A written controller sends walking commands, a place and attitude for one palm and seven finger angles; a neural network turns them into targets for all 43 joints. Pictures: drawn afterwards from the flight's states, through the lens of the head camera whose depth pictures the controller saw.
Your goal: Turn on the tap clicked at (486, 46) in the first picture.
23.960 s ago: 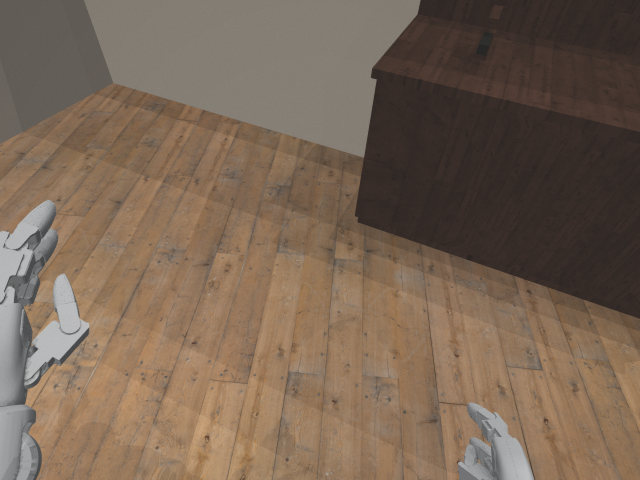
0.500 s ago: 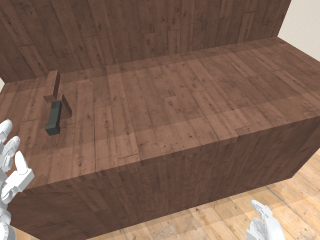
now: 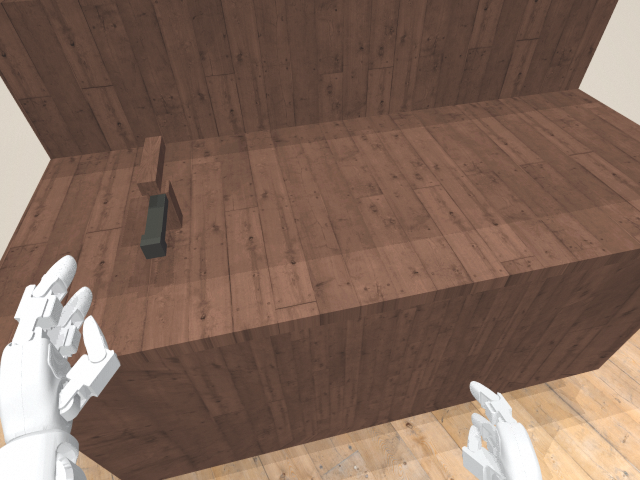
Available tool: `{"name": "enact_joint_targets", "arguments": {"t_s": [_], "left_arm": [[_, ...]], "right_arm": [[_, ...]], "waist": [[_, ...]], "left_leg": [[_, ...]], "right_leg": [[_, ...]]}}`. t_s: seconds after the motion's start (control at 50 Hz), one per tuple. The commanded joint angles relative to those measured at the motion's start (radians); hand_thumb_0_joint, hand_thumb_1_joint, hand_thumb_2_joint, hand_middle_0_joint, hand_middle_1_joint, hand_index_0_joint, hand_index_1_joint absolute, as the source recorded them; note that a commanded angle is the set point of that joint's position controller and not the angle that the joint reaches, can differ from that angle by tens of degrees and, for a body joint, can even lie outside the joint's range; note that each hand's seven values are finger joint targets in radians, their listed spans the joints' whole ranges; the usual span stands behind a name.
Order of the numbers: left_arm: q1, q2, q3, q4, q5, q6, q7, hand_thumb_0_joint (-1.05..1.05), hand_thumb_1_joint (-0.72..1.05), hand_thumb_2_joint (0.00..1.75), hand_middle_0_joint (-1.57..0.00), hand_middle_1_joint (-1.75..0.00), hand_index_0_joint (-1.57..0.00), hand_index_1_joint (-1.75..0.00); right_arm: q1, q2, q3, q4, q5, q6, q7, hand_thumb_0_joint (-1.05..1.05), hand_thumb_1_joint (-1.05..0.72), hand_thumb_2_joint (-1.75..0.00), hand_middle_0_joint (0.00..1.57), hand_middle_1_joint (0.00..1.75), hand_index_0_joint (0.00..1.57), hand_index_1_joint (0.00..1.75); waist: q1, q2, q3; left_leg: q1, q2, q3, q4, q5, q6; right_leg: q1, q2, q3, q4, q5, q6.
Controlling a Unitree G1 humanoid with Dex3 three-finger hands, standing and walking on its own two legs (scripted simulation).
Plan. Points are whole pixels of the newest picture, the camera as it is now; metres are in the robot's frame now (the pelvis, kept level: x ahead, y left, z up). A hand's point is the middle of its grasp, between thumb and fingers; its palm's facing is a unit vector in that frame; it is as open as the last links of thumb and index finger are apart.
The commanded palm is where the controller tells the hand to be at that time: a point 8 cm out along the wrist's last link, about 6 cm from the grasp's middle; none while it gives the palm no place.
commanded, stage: turn the palm inward beside the body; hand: left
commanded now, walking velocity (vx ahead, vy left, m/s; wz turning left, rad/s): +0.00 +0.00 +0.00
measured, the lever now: (153, 245) +0.40 +0.31 +0.07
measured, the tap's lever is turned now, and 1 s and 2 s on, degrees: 0 0 0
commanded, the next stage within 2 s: reach beside the lever's end, fingers flat in 0.74 s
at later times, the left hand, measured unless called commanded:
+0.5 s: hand (120, 346) +0.20 +0.23 +0.14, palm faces +0.50 -0.86 -0.11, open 7.4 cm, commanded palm +0.15 +0.27 +0.15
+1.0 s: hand (141, 354) +0.19 +0.21 +0.14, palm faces +0.53 -0.84 -0.12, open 7.4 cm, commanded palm +0.15 +0.26 +0.14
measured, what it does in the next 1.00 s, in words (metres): stands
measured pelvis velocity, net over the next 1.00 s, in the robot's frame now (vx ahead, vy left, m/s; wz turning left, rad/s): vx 0.01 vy -0.03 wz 0.01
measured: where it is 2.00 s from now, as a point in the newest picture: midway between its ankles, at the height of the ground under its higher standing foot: outside the picture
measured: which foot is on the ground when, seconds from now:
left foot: down 0.00-1.00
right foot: down 0.00-1.00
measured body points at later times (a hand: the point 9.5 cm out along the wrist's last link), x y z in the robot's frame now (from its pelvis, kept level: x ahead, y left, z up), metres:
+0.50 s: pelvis +0.02 +0.00 +0.00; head +0.00 -0.02 +0.45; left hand +0.17 +0.27 +0.15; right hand +0.22 -0.21 -0.07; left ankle +0.02 +0.11 -0.72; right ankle +0.04 -0.06 -0.72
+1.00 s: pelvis +0.01 -0.03 +0.00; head -0.01 -0.06 +0.45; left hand +0.16 +0.25 +0.15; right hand +0.22 -0.25 -0.07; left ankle +0.02 +0.11 -0.72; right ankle +0.03 -0.06 -0.72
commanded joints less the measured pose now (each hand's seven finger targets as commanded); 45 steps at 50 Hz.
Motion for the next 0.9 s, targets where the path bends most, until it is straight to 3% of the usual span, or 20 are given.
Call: {"name": "enact_joint_targets", "arguments": {"t_s": [0.0, 0.14, 0.22, 0.24, 0.32, 0.4, 0.42, 0.48, 0.6, 0.62, 0.66, 0.7, 0.74, 0.88], "left_arm": [[-0.068, 0.136, 0.081, -0.253, 0.014, -0.052, 0.021, 0.00, 0.90, 0.90, -0.20, -0.30, -0.20, -0.30], [-0.051, 0.100, 0.056, -0.284, 0.013, -0.026, 0.032, 0.00, 0.90, 0.90, -0.20, -0.30, -0.20, -0.30], [-0.054, 0.120, 0.080, -0.293, 0.005, -0.015, 0.036, 0.00, 0.90, 0.90, -0.20, -0.30, -0.20, -0.30], [-0.051, 0.099, 0.062, -0.292, 0.002, -0.012, 0.032, 0.00, 0.90, 0.90, -0.20, -0.30, -0.20, -0.30], [-0.047, 0.103, 0.079, -0.278, -0.015, 0.016, 0.026, 0.00, 0.90, 0.90, -0.20, -0.30, -0.20, -0.30], [-0.026, 0.100, 0.075, -0.271, -0.021, 0.033, 0.015, 0.00, 0.90, 0.90, -0.20, -0.30, -0.20, -0.30], [-0.030, 0.110, 0.087, -0.282, -0.013, 0.034, 0.020, 0.00, 0.90, 0.90, -0.20, -0.30, -0.20, -0.30], [-0.027, 0.105, 0.078, -0.286, -0.014, 0.026, 0.021, 0.00, 0.90, 0.90, -0.20, -0.30, -0.20, -0.30], [-0.032, 0.099, 0.077, -0.274, -0.017, 0.000, 0.027, 0.00, 0.90, 0.90, -0.20, -0.30, -0.20, -0.30], [-0.035, 0.108, 0.082, -0.274, -0.009, 0.000, 0.030, 0.00, 0.90, 0.90, -0.20, -0.30, -0.20, -0.30], [-0.028, 0.091, 0.063, -0.267, -0.013, 0.001, 0.025, 0.00, 0.90, 0.90, -0.20, -0.30, -0.20, -0.30], [-0.028, 0.096, 0.065, -0.257, -0.020, 0.008, 0.023, 0.00, 0.90, 0.90, -0.20, -0.30, -0.20, -0.30], [-0.032, 0.096, 0.064, -0.260, -0.017, 0.012, 0.025, 0.00, 0.90, 0.90, -0.20, -0.30, -0.20, -0.30], [-0.071, 0.127, 0.099, -0.219, -0.022, 0.005, 0.042, 0.00, 0.90, 0.90, -0.20, -0.30, -0.20, -0.30]], "right_arm": [[-0.152, -0.112, -0.044, -0.177, -0.006, -0.063, -0.008, 0.00, -0.90, -0.90, 0.20, 0.30, 0.20, 0.30], [-0.145, -0.111, -0.039, -0.183, -0.006, -0.053, -0.007, 0.00, -0.90, -0.90, 0.20, 0.30, 0.20, 0.30], [-0.142, -0.116, -0.039, -0.182, -0.007, -0.053, -0.011, 0.00, -0.90, -0.90, 0.20, 0.30, 0.20, 0.30], [-0.132, -0.114, -0.042, -0.181, -0.009, -0.052, -0.011, 0.00, -0.90, -0.90, 0.20, 0.30, 0.20, 0.30], [-0.138, -0.116, -0.041, -0.176, -0.004, -0.049, -0.016, 0.00, -0.90, -0.90, 0.20, 0.30, 0.20, 0.30], [-0.119, -0.118, -0.048, -0.178, -0.009, -0.042, -0.015, 0.00, -0.90, -0.90, 0.20, 0.30, 0.20, 0.30], [-0.130, -0.115, -0.046, -0.176, -0.003, -0.039, -0.016, 0.00, -0.90, -0.90, 0.20, 0.30, 0.20, 0.30], [-0.116, -0.113, -0.049, -0.180, -0.009, -0.037, -0.013, 0.00, -0.90, -0.90, 0.20, 0.30, 0.20, 0.30], [-0.116, -0.113, -0.052, -0.177, -0.008, -0.035, -0.006, 0.00, -0.90, -0.90, 0.20, 0.30, 0.20, 0.30], [-0.130, -0.112, -0.048, -0.176, -0.003, -0.033, -0.007, 0.00, -0.90, -0.90, 0.20, 0.30, 0.20, 0.30], [-0.125, -0.111, -0.049, -0.181, -0.004, -0.032, -0.006, 0.00, -0.90, -0.90, 0.20, 0.30, 0.20, 0.30], [-0.127, -0.113, -0.050, -0.181, -0.005, -0.032, -0.008, 0.00, -0.90, -0.90, 0.20, 0.30, 0.20, 0.30], [-0.132, -0.110, -0.048, -0.183, -0.001, -0.029, -0.009, 0.00, -0.90, -0.90, 0.20, 0.30, 0.20, 0.30], [-0.144, -0.107, -0.054, -0.167, -0.003, -0.027, -0.008, 0.00, -0.90, -0.90, 0.20, 0.30, 0.20, 0.30]], "waist": [[-0.006, 0.007, -0.040], [-0.009, 0.038, -0.043], [-0.005, 0.003, -0.056], [-0.010, 0.001, -0.072], [0.000, 0.011, -0.072], [0.000, -0.040, -0.091], [0.006, 0.001, -0.094], [0.004, -0.001, -0.100], [0.000, -0.032, -0.088], [0.001, 0.004, -0.072], [-0.002, 0.001, -0.067], [-0.004, -0.044, -0.066], [-0.004, -0.034, -0.058], [-0.009, -0.053, -0.039]], "left_leg": [[-0.018, 0.031, -0.063, -0.153, -0.046, 0.014], [-0.003, 0.033, -0.074, -0.160, -0.022, 0.003], [0.007, 0.034, -0.076, -0.149, 0.060, -0.002], [0.020, 0.034, -0.073, -0.146, 0.083, -0.003], [0.027, 0.031, -0.069, -0.144, 0.137, -0.011], [0.035, 0.029, -0.057, -0.136, 0.199, -0.007], [0.042, 0.027, -0.052, -0.134, 0.214, -0.008], [0.043, 0.025, -0.047, -0.131, 0.216, -0.006], [0.031, 0.024, -0.043, -0.126, 0.188, 0.003], [0.028, 0.021, -0.042, -0.125, 0.175, 0.006], [0.026, 0.022, -0.040, -0.127, 0.155, 0.008], [0.011, 0.020, -0.039, -0.125, 0.133, 0.015], [0.008, 0.019, -0.037, -0.126, 0.113, 0.016], [-0.030, 0.018, -0.035, -0.088, 0.074, 0.016]], "right_leg": [[0.026, -0.058, 0.090, -0.155, -0.097, 0.064], [0.024, -0.049, 0.071, -0.132, -0.054, 0.058], [0.043, -0.046, 0.068, -0.130, 0.000, 0.056], [0.048, -0.046, 0.067, -0.130, 0.021, 0.056], [0.072, -0.049, 0.069, -0.136, 0.067, 0.056], [0.108, -0.055, 0.074, -0.143, 0.153, 0.060], [0.111, -0.054, 0.078, -0.140, 0.162, 0.056], [0.117, -0.057, 0.082, -0.145, 0.173, 0.059], [0.119, -0.059, 0.091, -0.158, 0.163, 0.063], [0.110, -0.059, 0.099, -0.162, 0.145, 0.061], [0.110, -0.062, 0.102, -0.171, 0.131, 0.063], [0.122, -0.067, 0.116, -0.186, 0.115, 0.070], [0.117, -0.069, 0.123, -0.195, 0.084, 0.070], [0.115, -0.099, 0.194, -0.241, 0.015, 0.088]]}}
